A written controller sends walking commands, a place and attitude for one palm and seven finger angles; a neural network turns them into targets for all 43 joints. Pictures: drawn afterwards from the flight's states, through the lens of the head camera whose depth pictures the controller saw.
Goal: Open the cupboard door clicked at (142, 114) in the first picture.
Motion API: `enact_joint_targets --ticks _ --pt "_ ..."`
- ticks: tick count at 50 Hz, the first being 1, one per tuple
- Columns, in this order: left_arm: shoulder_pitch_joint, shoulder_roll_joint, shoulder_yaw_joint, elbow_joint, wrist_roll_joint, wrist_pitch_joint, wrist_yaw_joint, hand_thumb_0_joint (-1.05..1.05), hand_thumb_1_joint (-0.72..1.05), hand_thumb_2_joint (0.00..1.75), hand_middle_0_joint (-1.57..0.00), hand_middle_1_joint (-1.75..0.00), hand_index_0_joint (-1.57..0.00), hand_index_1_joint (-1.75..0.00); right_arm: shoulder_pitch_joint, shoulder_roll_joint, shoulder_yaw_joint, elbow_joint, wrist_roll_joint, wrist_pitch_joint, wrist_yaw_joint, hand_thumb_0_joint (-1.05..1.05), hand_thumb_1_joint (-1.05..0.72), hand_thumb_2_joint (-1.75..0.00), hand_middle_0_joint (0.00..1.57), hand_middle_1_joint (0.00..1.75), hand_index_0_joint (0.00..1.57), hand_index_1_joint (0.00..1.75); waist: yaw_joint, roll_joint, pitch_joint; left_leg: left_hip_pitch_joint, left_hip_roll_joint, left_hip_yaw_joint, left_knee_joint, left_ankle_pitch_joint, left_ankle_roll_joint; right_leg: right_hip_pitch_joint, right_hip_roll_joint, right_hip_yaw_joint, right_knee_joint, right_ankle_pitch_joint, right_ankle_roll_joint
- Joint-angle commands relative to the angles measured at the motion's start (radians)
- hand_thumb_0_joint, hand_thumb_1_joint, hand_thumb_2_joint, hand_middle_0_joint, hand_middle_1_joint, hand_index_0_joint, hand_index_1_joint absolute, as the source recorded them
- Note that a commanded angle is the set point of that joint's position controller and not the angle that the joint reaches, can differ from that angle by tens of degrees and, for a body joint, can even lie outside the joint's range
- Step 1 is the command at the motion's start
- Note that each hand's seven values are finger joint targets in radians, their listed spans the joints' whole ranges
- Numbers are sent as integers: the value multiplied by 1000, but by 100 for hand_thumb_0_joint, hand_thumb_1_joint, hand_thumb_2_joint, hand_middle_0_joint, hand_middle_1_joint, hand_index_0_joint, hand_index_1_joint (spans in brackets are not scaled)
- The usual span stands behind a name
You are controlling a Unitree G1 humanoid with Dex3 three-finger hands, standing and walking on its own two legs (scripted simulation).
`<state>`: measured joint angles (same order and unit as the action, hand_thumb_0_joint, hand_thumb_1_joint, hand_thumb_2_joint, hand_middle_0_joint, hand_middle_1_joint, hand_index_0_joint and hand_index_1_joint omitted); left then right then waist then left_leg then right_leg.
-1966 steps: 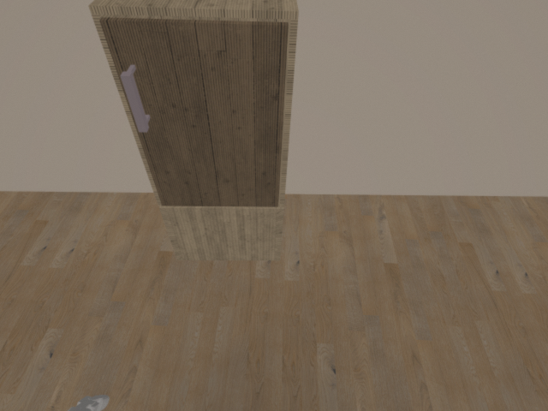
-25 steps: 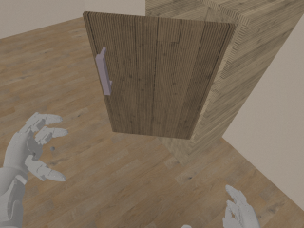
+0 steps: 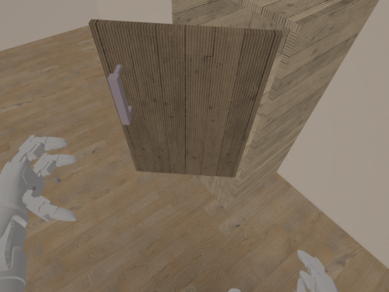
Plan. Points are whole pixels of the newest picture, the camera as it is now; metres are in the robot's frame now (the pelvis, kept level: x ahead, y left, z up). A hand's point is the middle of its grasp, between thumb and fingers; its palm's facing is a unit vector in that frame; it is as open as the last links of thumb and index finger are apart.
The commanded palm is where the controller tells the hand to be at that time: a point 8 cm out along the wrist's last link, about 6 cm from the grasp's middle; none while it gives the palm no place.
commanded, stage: raise the hand with hooked fingers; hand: left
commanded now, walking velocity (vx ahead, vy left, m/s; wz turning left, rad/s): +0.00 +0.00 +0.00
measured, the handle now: (122, 96) +0.55 +0.22 +0.06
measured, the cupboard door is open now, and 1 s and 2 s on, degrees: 48 48 48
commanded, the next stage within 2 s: move the hooked fingers beside the handle in 0.12 s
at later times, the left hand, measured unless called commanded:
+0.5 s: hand (67, 167) +0.32 +0.27 +0.08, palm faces +0.04 -1.00 -0.03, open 14.0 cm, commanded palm +0.30 +0.32 +0.08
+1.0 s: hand (80, 138) +0.40 +0.27 +0.07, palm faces +0.00 -1.00 +0.00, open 14.0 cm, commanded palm +0.37 +0.32 +0.07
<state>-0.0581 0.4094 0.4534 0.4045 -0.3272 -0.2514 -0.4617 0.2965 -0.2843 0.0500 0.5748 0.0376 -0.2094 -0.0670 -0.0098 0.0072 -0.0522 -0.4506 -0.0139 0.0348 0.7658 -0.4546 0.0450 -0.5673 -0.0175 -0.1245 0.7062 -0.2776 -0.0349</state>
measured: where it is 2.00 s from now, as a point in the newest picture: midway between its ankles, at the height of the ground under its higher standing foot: outside the picture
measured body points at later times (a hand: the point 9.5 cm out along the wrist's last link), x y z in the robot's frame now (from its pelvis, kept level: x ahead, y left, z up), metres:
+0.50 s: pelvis -0.01 -0.01 +0.00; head +0.05 -0.01 +0.44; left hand +0.32 +0.32 +0.08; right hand +0.14 -0.26 -0.09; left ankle -0.04 +0.08 -0.71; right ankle +0.05 -0.10 -0.71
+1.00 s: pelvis +0.00 +0.00 -0.01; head +0.08 +0.01 +0.43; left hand +0.39 +0.32 +0.08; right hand +0.07 -0.27 -0.11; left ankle -0.04 +0.08 -0.71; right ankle +0.05 -0.10 -0.71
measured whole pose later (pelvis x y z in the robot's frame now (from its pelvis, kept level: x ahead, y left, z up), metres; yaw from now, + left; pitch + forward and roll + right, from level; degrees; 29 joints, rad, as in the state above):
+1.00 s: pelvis +0.00 +0.00 -0.01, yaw -1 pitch +13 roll -1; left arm -0.52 0.55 0.50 0.90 -0.25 -0.32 -0.53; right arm 0.35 -0.30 0.05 0.60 0.04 -0.10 -0.07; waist -0.07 -0.01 -0.06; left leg -0.58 0.00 0.05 0.81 -0.46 0.05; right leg -0.70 -0.01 -0.11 0.74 -0.27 -0.04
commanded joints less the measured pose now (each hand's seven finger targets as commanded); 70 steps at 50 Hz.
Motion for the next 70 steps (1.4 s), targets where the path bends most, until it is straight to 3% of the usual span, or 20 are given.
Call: enact_joint_targets --ticks 1,7,11,15,18,20,25,30,33,38,41,43,48,51,54,56,62,65,69,70 --pt "-210 252 42 -190 -25 -53 -27 0 -50 30 -30 -120 -30 -120 -32 -146 -61 -130 4 -53 -16 0 -90 -90 20 30 20 30 4 72 -236 -24 14 -71 -134 368 -39 270 9 81 -59 189 1" --pt "-217 272 81 -146 -49 -45 -38 0 -50 30 -30 -120 -30 -120 -44 -144 -55 -130 6 -51 -23 0 -90 -90 20 30 20 30 9 17 -221 -60 10 -66 -134 310 -32 281 6 92 -70 154 4" --pt "-236 272 73 -153 -41 -56 -38 0 -50 30 -30 -120 -30 -120 -49 -139 -52 -130 6 -53 -23 0 -90 -90 20 30 20 30 13 67 -231 -48 8 -62 -134 319 -33 285 3 97 -64 163 1" --pt "-348 315 83 -132 -25 -64 -31 0 -50 30 -30 -120 -30 -120 -38 -143 -50 -113 2 -48 -29 0 -90 -90 20 30 20 30 -7 69 -233 -59 8 -61 -122 311 -31 277 2 107 -62 166 3" --pt "-411 285 46 -76 -19 -70 -38 0 -50 30 -30 -120 -30 -120 -34 -144 -49 -104 6 -48 -37 0 -90 -90 20 30 20 30 -21 77 -218 -64 7 -60 -121 279 -30 245 0 105 -64 132 4" --pt "-486 307 46 -32 -13 -71 -43 0 -50 30 -30 -120 -30 -120 -25 -149 -49 -89 6 -42 -41 0 -90 -90 20 30 20 30 -32 61 -226 -67 8 -62 -118 262 -29 239 2 110 -64 117 4" --pt "-530 378 87 73 8 -73 -54 0 -50 30 -30 -120 -30 -120 2 -157 -49 -83 3 -29 -38 0 -90 -90 20 30 20 30 -15 76 -291 -97 5 -57 -105 292 -30 280 -3 122 -44 155 1" --pt "-553 396 99 124 10 -82 -59 0 -50 30 -30 -120 -30 -120 28 -161 -53 -93 0 -8 -25 0 -90 -90 20 30 20 30 -9 79 -330 -108 7 -49 -94 354 -31 293 3 120 -21 236 0" --pt "-550 427 131 174 13 -87 -55 0 -50 30 -30 -120 -30 -120 42 -170 -58 -95 -1 7 -19 0 -90 -90 20 30 20 30 -10 37 -323 -149 9 -44 -93 334 -28 295 2 125 -24 230 5" --pt "-639 440 118 220 28 -101 -62 0 -50 30 -30 -120 -30 -120 70 -176 -62 -93 -1 32 -14 0 -90 -90 20 30 20 30 -27 67 -321 -158 11 -41 -89 318 -25 265 7 130 -19 217 5" --pt "-701 458 114 204 35 -121 -72 0 -50 30 -30 -120 -30 -120 89 -175 -66 -91 -3 48 -15 0 -90 -90 20 30 20 30 -33 99 -377 -125 10 -41 -81 353 -24 269 14 130 -8 247 4" --pt "-763 425 77 211 37 -132 -70 0 -50 30 -30 -120 -30 -120 97 -173 -66 -81 -2 51 -17 0 -90 -90 20 30 20 30 -52 104 -369 -108 13 -46 -79 342 -25 230 16 124 -12 225 6" --pt "-789 464 101 331 49 -122 -65 0 -50 30 -30 -120 -30 -120 125 -186 -65 -64 -2 77 -18 0 -90 -90 20 30 20 30 -58 59 -342 -135 18 -58 -79 346 -27 201 20 111 -7 220 5" --pt "-850 464 79 360 67 -117 -62 0 -50 30 -30 -120 -30 -120 137 -185 -65 -64 -4 92 -13 0 -90 -90 20 30 20 30 -59 94 -355 -122 18 -62 -76 367 -34 180 21 106 2 221 2" --pt "-889 483 80 354 83 -132 -48 0 -50 30 -30 -120 -30 -120 154 -185 -66 -66 -10 106 -10 0 -90 -90 20 30 20 30 -63 129 -384 -87 24 -68 -59 450 -44 158 26 102 19 256 -2" --pt "-907 453 58 355 86 -143 -42 0 -50 30 -30 -120 -30 -120 164 -182 -69 -66 -11 118 -5 0 -90 -90 20 30 20 30 -69 108 -405 -62 32 -78 -53 506 -52 144 30 94 23 270 3" --pt "-978 496 86 467 104 -147 -25 0 -50 30 -30 -120 -30 -120 185 -189 -67 -53 -15 154 -1 0 -90 -90 20 30 20 30 -84 81 -389 -118 31 -71 -45 445 -44 139 31 98 27 255 6" --pt "-1028 535 88 478 129 -152 -25 0 -50 30 -30 -120 -30 -120 202 -190 -64 -50 -18 175 1 0 -90 -90 20 30 20 30 -91 130 -416 -107 32 -70 -31 495 -47 131 34 103 38 282 4" --pt "-1086 527 71 504 131 -168 -31 0 -50 30 -30 -120 -30 -120 219 -192 -66 -45 -23 195 3 0 -90 -90 20 30 20 30 -112 124 -424 -96 39 -78 -13 517 -50 101 40 100 43 283 4" --pt "-1108 562 94 500 135 -174 -31 0 -50 30 -30 -120 -30 -120 228 -197 -68 -38 -23 202 2 0 -90 -90 20 30 20 30 -111 126 -445 -86 42 -86 -10 539 -53 101 41 99 46 288 5"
